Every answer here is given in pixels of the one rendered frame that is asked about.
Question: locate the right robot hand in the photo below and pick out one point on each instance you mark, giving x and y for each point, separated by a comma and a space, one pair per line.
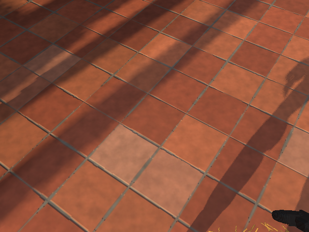
299, 219

